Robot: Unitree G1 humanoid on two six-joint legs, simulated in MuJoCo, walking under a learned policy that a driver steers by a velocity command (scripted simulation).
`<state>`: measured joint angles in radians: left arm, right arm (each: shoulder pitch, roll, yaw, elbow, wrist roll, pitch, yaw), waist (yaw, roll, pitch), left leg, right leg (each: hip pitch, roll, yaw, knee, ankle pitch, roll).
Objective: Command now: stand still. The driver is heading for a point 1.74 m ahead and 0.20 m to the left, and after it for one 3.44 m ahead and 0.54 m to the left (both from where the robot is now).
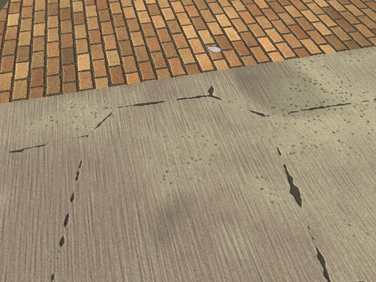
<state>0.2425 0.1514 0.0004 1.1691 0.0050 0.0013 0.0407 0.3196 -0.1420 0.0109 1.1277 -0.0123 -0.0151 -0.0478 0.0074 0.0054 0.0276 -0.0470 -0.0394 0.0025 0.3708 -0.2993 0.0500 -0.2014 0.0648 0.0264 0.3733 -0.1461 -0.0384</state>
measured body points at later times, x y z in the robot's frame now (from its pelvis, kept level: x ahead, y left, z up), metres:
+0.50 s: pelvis +0.01 +0.01 +0.00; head +0.01 +0.02 +0.45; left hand -0.01 +0.23 -0.17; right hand -0.03 -0.20 -0.16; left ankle -0.06 +0.09 -0.74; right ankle +0.03 -0.10 -0.74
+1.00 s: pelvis +0.05 +0.00 -0.01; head +0.07 +0.00 +0.44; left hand +0.04 +0.21 -0.17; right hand +0.01 -0.22 -0.17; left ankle -0.06 +0.09 -0.74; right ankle +0.04 -0.10 -0.74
